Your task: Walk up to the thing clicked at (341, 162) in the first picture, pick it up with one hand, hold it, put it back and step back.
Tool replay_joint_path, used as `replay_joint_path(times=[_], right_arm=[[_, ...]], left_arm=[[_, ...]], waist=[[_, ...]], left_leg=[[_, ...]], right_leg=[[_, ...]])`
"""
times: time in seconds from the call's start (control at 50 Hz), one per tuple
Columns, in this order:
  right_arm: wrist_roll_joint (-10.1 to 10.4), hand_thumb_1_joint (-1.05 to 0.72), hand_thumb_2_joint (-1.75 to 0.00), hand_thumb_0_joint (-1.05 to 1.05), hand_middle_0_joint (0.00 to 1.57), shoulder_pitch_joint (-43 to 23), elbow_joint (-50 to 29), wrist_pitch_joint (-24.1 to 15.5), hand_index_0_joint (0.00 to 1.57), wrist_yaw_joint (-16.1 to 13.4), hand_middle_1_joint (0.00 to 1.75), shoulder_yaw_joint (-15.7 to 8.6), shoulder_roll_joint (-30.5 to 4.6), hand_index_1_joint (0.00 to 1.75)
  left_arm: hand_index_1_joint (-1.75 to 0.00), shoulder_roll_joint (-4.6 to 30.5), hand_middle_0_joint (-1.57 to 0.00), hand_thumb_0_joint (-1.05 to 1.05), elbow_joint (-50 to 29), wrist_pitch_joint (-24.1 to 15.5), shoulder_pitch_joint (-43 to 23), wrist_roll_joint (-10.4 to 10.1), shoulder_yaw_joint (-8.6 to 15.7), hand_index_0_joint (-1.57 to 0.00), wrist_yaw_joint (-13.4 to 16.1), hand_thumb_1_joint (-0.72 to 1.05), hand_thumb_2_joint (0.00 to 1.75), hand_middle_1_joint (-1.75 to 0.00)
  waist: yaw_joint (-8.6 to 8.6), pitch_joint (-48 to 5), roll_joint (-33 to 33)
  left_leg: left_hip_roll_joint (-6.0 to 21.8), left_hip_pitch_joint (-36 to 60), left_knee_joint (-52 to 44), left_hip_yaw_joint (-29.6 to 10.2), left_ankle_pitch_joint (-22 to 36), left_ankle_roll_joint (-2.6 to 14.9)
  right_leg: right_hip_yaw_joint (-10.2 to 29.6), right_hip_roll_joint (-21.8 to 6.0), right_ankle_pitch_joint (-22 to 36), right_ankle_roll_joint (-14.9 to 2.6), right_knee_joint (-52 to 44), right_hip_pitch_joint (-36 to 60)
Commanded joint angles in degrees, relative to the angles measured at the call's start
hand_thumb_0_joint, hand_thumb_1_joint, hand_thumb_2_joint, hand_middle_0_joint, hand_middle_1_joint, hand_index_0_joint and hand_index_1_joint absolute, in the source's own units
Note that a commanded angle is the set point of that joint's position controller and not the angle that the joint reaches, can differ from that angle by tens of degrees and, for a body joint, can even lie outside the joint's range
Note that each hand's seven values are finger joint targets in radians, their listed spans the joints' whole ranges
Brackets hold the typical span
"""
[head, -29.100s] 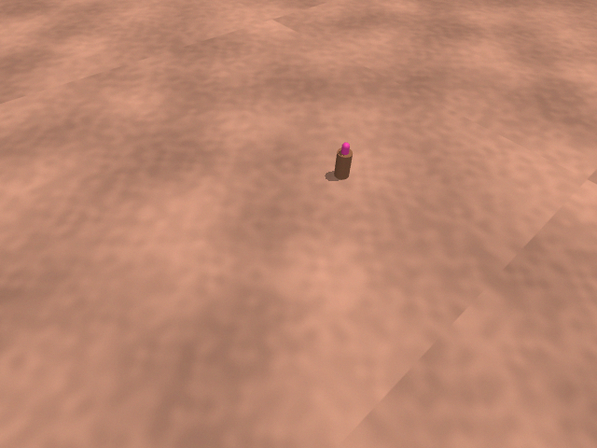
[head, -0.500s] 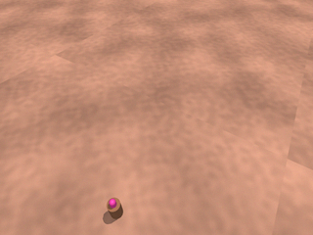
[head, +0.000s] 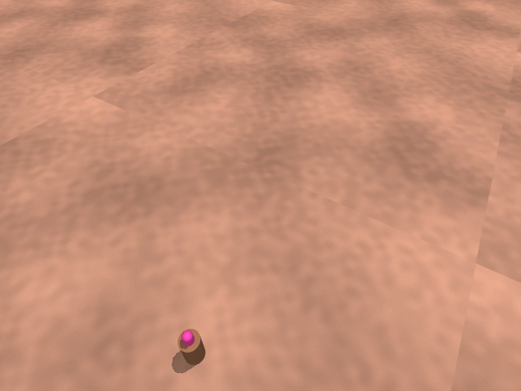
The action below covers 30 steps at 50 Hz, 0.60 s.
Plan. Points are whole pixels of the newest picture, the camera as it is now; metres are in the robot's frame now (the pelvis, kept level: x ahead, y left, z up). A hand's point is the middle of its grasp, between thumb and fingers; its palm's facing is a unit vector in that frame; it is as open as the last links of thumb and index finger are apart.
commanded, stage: stand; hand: left
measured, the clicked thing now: (191, 344) +0.40 +0.25 -0.68
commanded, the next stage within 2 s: step back in 1.16 s
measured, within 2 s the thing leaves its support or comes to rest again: neither
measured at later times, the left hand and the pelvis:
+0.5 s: hand out of the picture +0.08 +0.24 -0.16, palm faces -0.01 -0.94 -0.34, open 7.4 cm; pelvis +0.01 -0.01 +0.00, yaw -1 degrees
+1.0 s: hand out of the picture +0.10 +0.24 -0.15, palm faces -0.01 -0.94 -0.34, open 7.4 cm; pelvis +0.02 -0.01 +0.00, yaw -1 degrees
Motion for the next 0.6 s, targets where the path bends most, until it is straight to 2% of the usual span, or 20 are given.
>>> replay_joint_path(times=[0.0,0.12,0.16,0.2,0.26,0.3,0.36,0.4,0.58], right_arm=[[0.11,-0.9,-0.9,0.0,0.2,-2.12,-2.87,-1.03,0.2,-0.69,0.3,-1.61,-10.99,0.3],[0.22,-0.9,-0.9,0.0,0.2,-1.69,-2.43,-1.04,0.2,-0.72,0.3,-1.29,-11.21,0.3],[0.16,-0.9,-0.9,0.0,0.2,-2.27,-2.55,-1.1,0.2,-0.69,0.3,-1.28,-11.55,0.3],[0.18,-0.9,-0.9,0.0,0.2,-2.22,-2.31,-1.02,0.2,-0.66,0.3,-1.28,-11.71,0.3],[0.29,-0.9,-0.9,0.0,0.2,-2.49,-2.49,-1.17,0.2,-0.63,0.3,-1.27,-11.62,0.3],[0.29,-0.9,-0.9,0.0,0.2,-2.24,-2.31,-1.22,0.2,-0.66,0.3,-1.2,-11.76,0.3],[0.29,-0.9,-0.9,0.0,0.2,-2.05,-2.3,-1.3,0.2,-0.65,0.3,-1.09,-11.67,0.3],[0.26,-0.9,-0.9,0.0,0.2,-2.14,-2.34,-1.22,0.2,-0.64,0.3,-1.12,-11.86,0.3],[0.4,-0.9,-0.9,0.0,0.2,-2.92,-2.51,-1.37,0.2,-0.63,0.3,-1.05,-12.04,0.3]], left_arm=[[-0.3,12.0,-0.2,0.0,-3.25,-1.42,-2.86,0.08,1.62,-0.2,0.6,0.9,0.9,-0.3],[-0.3,12.5,-0.2,0.0,-2.97,-1.33,-3.03,-0.07,1.62,-0.2,0.43,0.9,0.9,-0.3],[-0.3,12.08,-0.2,0.0,-3.02,-1.38,-3.11,-0.07,1.49,-0.2,0.38,0.9,0.9,-0.3],[-0.3,12.06,-0.2,0.0,-2.97,-1.31,-3.17,-0.14,1.49,-0.2,0.36,0.9,0.9,-0.3],[-0.3,12.15,-0.2,0.0,-2.9,-1.39,-2.89,-0.17,1.48,-0.2,0.34,0.9,0.9,-0.3],[-0.3,12.14,-0.2,0.0,-2.97,-1.42,-3.28,-0.24,1.58,-0.2,0.33,0.9,0.9,-0.3],[-0.3,12.33,-0.2,0.0,-3.05,-1.53,-3.48,-0.37,1.67,-0.2,0.23,0.9,0.9,-0.3],[-0.3,12.53,-0.2,0.0,-3.18,-1.37,-3.77,-0.31,1.76,-0.2,0.22,0.9,0.9,-0.3],[-0.3,12.37,-0.2,0.0,-3.15,-1.4,-3.76,-0.43,1.83,-0.2,0.17,0.9,0.9,-0.3]], waist=[[-0.34,-2.02,-0.67],[-0.52,-2.01,-0.68],[-0.29,-2.38,-0.68],[-0.21,-0.61,-0.69],[-0.34,-2.19,-0.7],[-0.39,-2.59,-0.3],[-0.45,-2.84,-0.85],[-0.5,-1.91,-0.38],[-0.41,-2.85,-0.63]], left_leg=[[5.94,-3.15,-4.61,-4.96,0.5,1.4],[6.1,-3.28,-5.03,-4.64,-0.29,1.38],[6.34,-2.71,-4.85,-4.6,1.25,1.36],[6.09,-3.88,-5.06,-4.55,0.06,1.25],[6.62,-2.01,-4.56,-4.49,3.01,1.29],[6.56,-2.48,-4.66,-4.25,2.89,1.32],[6.71,-2.07,-4.79,-4.09,3.65,1.22],[6.59,-2.83,-5.16,-4.18,1.25,1.17],[7.05,-1.07,-4.82,-4.2,4.21,1.17]], right_leg=[[5.65,-5.2,-0.6,-1.48,-4.62,1.24],[5.97,-5.25,-0.32,-1.67,-4.78,1.54],[6.09,-5.41,0.52,-1.75,-4.66,1.53],[5.98,-5.03,-1.3,-1.58,-5.02,1.04],[5.9,-5.23,2.02,-1.79,-4.85,1.5],[6.12,-5.52,3.62,-1.81,-4.64,2.79],[6.15,-5.48,4.25,-1.63,-4.79,2.57],[6.08,-5.23,1.05,-1.53,-5.16,1.87],[5.97,-5.39,4.9,-1.72,-4.69,2.14]])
